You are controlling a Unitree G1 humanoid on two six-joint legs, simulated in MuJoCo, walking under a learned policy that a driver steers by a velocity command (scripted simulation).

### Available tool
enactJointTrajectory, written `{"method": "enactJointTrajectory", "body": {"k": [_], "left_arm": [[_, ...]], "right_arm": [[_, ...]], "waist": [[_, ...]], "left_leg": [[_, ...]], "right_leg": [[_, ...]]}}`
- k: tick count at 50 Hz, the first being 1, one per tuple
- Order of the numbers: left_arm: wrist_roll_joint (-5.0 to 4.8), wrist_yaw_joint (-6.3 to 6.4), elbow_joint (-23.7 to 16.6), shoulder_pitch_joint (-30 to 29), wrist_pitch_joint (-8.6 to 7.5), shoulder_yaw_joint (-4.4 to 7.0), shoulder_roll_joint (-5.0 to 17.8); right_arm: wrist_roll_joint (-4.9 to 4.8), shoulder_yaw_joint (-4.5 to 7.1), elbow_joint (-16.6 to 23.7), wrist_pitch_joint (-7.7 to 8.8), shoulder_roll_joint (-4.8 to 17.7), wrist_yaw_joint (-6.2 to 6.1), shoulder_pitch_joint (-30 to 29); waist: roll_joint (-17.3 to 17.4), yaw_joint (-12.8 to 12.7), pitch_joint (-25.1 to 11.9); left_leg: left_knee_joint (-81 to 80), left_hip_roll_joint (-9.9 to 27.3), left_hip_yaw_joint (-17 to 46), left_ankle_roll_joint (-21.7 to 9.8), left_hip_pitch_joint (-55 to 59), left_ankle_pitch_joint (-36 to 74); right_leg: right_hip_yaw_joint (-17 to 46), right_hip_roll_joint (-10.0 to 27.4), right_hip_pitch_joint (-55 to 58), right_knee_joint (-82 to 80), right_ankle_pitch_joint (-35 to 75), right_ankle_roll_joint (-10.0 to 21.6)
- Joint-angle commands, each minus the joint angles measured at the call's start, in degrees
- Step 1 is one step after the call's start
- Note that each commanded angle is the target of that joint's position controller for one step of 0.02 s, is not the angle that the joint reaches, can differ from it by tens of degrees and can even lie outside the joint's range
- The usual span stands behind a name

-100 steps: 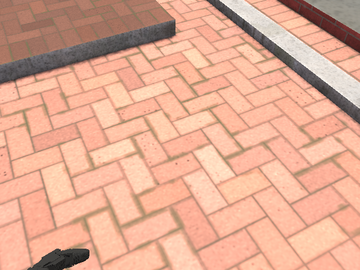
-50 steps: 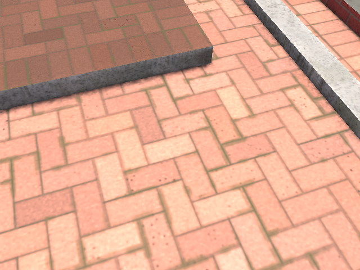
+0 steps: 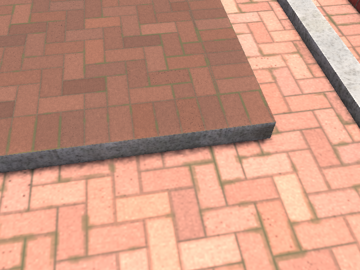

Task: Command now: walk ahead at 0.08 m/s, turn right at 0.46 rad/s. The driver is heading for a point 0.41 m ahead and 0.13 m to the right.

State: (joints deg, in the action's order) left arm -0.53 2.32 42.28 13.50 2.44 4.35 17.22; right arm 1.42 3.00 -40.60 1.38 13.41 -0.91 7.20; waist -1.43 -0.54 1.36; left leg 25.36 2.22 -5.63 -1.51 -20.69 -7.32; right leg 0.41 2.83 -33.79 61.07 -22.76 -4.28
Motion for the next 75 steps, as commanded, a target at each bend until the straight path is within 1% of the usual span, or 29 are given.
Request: {"method": "enactJointTrajectory", "body": {"k": [1,5,8,9,10,11,12,14,17,22,29,32,33,34,35,36,37,40,47,50,52,54,55,56,57,59,61,71,75], "left_arm": [[0.28,-0.62,-4.1,2.8,0.18,0.26,1.5],[0.18,-2.07,-6.4,0.3,0.72,0.8,3.4],[0.62,-2.54,-5.7,3.1,0.76,1.7,4.2],[0.89,-2.07,-5.7,4.6,0.61,2.64,7.0],[0.85,-0.88,-7.7,4.3,0.5,3.9,13.7],[2.64,-1.45,-8.9,5.2,-0.63,3.62,14.3],[3.07,-1.81,-8.9,4.0,-1.83,3.19,12.7],[0.78,-1.37,-9.8,-2.1,-2.53,2.24,9.1],[0.56,-0.45,-10.9,-3.8,-2.15,1.38,7.4],[0.27,0.44,-11.1,-1.8,-1.52,2.08,8.6],[0.01,-0.4,-12.4,-3.5,-0.36,2.66,9.3],[-1.09,-0.33,-13.1,-5.9,0.22,2.63,8.9],[-1.14,-0.16,-13.2,-5.1,0.28,2.27,7.5],[-0.34,-0.38,-12.7,-1.8,0.31,1.24,3.3],[-0.66,-0.35,-14.8,-3.2,-0.62,2.22,6.7],[0.25,-0.39,-13.8,-3.8,-1.29,3.02,9.9],[0.4,-0.7,-12.7,-3.4,-1.48,3.23,10.0],[0.55,-1.41,-10.6,-2.0,-2.15,1.9,5.3],[-0.2,-2.44,-12.3,-9.5,-5.28,-0.37,1.4],[-0.76,-3.04,-12.3,-9.5,-5.88,-0.23,2.5],[-1.15,-3.27,-11.4,-5.7,-6.41,0.25,3.2],[-1.21,-2.46,-8.6,4.7,-6.51,1.95,6.0],[0.11,-1.58,-7.8,14.3,-6.41,3.02,10.2],[1.28,-1.94,-7.2,16.9,-6.34,4.1,15.2],[1.05,-2.39,-7.1,15.1,-7.05,2.72,10.0],[0.53,-2.71,-7.4,8.0,-7.79,0.83,4.8],[0.92,-2.73,-6.9,4.3,-8.25,0.35,2.9],[0.62,-1.03,-0.9,5.7,-8.19,1.34,5.7],[-0.85,-0.61,1.5,6.8,-6.83,1.93,8.6]], "right_arm": [[-0.41,2.51,3.4,0.73,8.8,-0.94,-4.3],[-1.61,3.32,1.7,-0.44,11.1,-0.99,-2.9],[-2.71,3.31,0.1,-1.34,10.4,-1.0,-1.8],[-2.11,2.9,-1.2,-1.74,8.2,-0.84,1.0],[0.56,1.92,0.6,-1.85,5.2,-0.41,2.2],[0.19,2.65,2.7,-1.63,7.8,-0.98,-4.4],[-1.1,3.21,2.8,-1.74,9.1,-1.3,-6.0],[-0.93,3.71,0.7,-2.18,9.2,-2.17,-3.3],[-0.86,3.74,0.5,-1.91,8.5,-2.09,-1.7],[-1.32,2.72,1.3,-1.43,6.6,-1.58,-4.3],[-2.05,2.84,1.4,-0.14,7.7,0.0,-3.4],[-2.05,3.24,0.3,0.58,8.0,0.79,0.9],[-1.56,3.94,-0.3,0.56,10.2,0.74,3.8],[-0.74,4.53,0.0,-0.02,13.3,0.36,5.4],[0.82,5.02,-0.3,0.08,15.8,0.71,5.5],[0.27,4.3,1.4,0.7,12.7,0.44,2.9],[-0.74,3.68,1.5,0.91,10.5,-0.07,1.1],[-1.62,2.65,0.5,1.49,8.9,-0.87,3.9],[-2.17,3.19,-1.5,2.26,12.2,-0.12,9.4],[-2.96,3.28,-2.5,2.15,13.6,0.81,11.8],[-3.71,2.97,-2.9,1.63,13.5,1.31,11.3],[-3.08,1.68,-2.9,1.77,10.1,1.68,10.6],[-1.61,-0.14,-0.9,2.3,4.7,2.1,8.5],[-3.03,-0.14,1.4,3.47,4.1,1.43,10.6],[-4.0,1.51,0.6,3.73,10.1,1.1,9.2],[-3.86,2.04,-0.1,3.25,10.1,1.38,8.1],[-3.17,2.16,-0.5,2.36,8.6,1.58,7.8],[-1.67,-0.03,4.5,1.72,2.7,3.75,-5.0],[-1.48,0.79,6.1,2.2,5.4,4.85,-4.3]], "waist": [[9.0,-1.1,-8.0],[9.6,-0.3,-7.8],[7.1,-1.7,-7.1],[-0.1,-1.3,-5.3],[-18.8,1.3,-3.9],[-16.3,-3.3,-5.6],[-10.6,-2.9,-5.4],[-5.2,0.2,-6.0],[-5.6,1.6,-8.6],[-6.1,-0.2,-8.4],[-8.0,-0.7,-7.8],[-7.5,2.3,-8.2],[-4.6,2.7,-10.1],[8.5,1.0,-11.1],[19.4,1.0,-5.9],[13.6,1.3,-3.4],[11.8,0.5,-2.2],[8.9,1.5,-0.9],[10.6,5.2,0.9],[10.8,5.4,1.7],[9.8,2.2,1.6],[7.2,-3.5,-2.7],[-3.7,-7.8,-10.2],[-17.2,-6.2,-12.6],[-10.1,-6.7,-8.3],[-7.5,-3.3,-1.3],[-6.8,-1.1,1.7],[-1.2,-2.5,5.6],[-4.1,0.0,1.2]], "left_leg": [[-10.2,15.3,7.3,-12.1,3.2,10.8],[-8.4,17.3,6.6,-10.7,6.2,6.4],[-1.1,14.6,3.0,-5.3,4.7,-1.8],[8.1,10.6,-1.1,-0.9,0.2,-8.3],[27.5,1.5,-6.4,5.8,-15.5,-27.2],[38.2,-2.4,4.2,5.7,-20.4,-31.6],[42.3,-1.4,7.6,4.7,-21.2,-27.3],[41.5,0.0,9.5,4.1,-21.2,-18.2],[41.9,-1.6,9.4,5.0,-17.1,-12.4],[27.1,-2.7,10.7,6.2,-15.0,-10.9],[13.8,-4.8,11.1,5.1,-5.0,-14.6],[-1.8,-4.9,9.7,3.1,4.7,-5.2],[-5.0,0.2,12.6,1.0,13.1,-1.8],[-7.6,12.7,24.3,-4.1,20.9,-4.3],[-11.8,20.0,38.9,-12.5,16.3,-12.0],[-13.1,19.3,37.5,-13.4,14.6,-21.6],[-13.4,15.9,33.1,-10.7,14.2,-24.9],[-14.8,11.5,26.0,-8.6,15.8,-22.2],[-16.5,10.1,16.6,-9.1,12.6,-10.3],[-14.9,11.3,16.9,-9.7,9.6,-10.8],[-12.1,11.6,18.4,-9.1,6.5,-11.3],[-1.7,7.5,15.7,-5.7,-0.9,-6.0],[19.4,1.4,9.9,-1.6,-10.1,-13.9],[34.9,-3.5,8.4,0.1,-23.8,-25.2],[43.1,-0.5,13.4,-0.3,-26.5,-22.8],[43.4,2.3,13.2,-0.7,-27.4,-12.4],[41.1,3.7,13.1,0.0,-24.4,-6.0],[14.8,0.8,5.5,1.2,-16.3,11.4],[8.6,-2.9,3.2,-2.4,-9.4,5.9]], "right_leg": [[0.3,2.1,7.2,-7.0,5.4,1.0],[-1.8,1.3,10.9,-15.5,4.9,3.2],[-4.2,-2.0,19.4,-28.6,10.5,6.9],[1.9,0.6,23.2,-35.8,18.6,9.5],[22.9,15.1,29.8,-39.4,35.9,17.0],[30.0,19.3,25.6,-43.0,33.8,24.6],[26.0,16.4,24.9,-43.3,30.2,23.1],[19.9,11.5,24.9,-41.6,26.6,17.1],[17.3,8.8,24.0,-40.7,31.2,16.4],[20.2,7.7,26.8,-40.0,25.5,16.6],[28.2,6.4,23.8,-38.4,25.8,17.4],[28.5,3.2,21.9,-35.1,26.1,14.4],[26.1,0.4,16.0,-32.2,13.8,11.6],[16.3,-7.1,5.5,-18.6,-7.7,8.0],[9.7,-10.8,-6.5,-9.5,-12.8,6.1],[11.2,-6.3,-7.9,-2.2,-7.6,5.0],[10.4,-5.9,-8.9,-0.1,-3.0,4.3],[8.1,-5.0,-10.2,3.8,4.5,2.3],[-0.5,-0.8,-0.5,-17.6,9.9,1.6],[-2.0,-1.7,7.1,-25.0,7.2,2.9],[-2.4,-2.7,15.9,-32.6,10.6,4.6],[-0.4,-1.8,33.8,-35.9,11.7,6.8],[14.5,11.6,47.0,-38.3,8.4,10.2],[35.6,22.5,49.4,-45.4,-4.4,17.6],[35.2,21.2,44.6,-47.1,-10.3,18.2],[21.9,15.6,37.4,-49.4,-4.5,15.0],[12.1,12.1,32.1,-51.6,8.4,13.0],[-7.5,10.0,27.7,-52.3,38.6,12.1],[-7.5,11.8,35.5,-43.3,57.9,11.1]]}}
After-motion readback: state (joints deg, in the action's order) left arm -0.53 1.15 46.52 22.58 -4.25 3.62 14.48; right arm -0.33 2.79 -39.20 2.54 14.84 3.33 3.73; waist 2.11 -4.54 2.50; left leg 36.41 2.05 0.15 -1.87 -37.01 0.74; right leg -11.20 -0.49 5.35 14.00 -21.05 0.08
